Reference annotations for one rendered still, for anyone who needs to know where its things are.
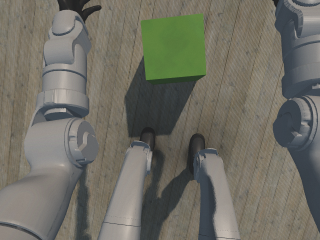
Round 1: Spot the left robot hand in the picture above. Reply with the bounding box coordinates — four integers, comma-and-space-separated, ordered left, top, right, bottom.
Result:
57, 0, 102, 23

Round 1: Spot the left robot upper arm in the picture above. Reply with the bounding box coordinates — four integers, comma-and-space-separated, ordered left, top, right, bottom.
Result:
0, 117, 99, 240

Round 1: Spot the carton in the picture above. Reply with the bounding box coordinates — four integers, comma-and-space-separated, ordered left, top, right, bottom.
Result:
140, 13, 207, 85

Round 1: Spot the right robot upper arm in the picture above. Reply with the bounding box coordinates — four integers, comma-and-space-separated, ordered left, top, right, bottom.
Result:
273, 95, 320, 233

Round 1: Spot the left robot shin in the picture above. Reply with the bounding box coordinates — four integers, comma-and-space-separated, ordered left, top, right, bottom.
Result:
125, 141, 151, 156

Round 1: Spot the robot shin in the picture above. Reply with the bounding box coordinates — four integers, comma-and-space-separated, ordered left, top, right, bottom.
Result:
125, 141, 151, 156
193, 148, 224, 171

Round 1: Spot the right robot shin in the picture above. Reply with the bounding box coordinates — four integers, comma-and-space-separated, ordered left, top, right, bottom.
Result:
193, 148, 224, 171

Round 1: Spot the robot right forearm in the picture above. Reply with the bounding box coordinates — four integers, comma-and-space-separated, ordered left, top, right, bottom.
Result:
274, 0, 320, 100

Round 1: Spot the robot left forearm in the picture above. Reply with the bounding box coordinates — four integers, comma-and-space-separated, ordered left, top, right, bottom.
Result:
24, 10, 92, 156

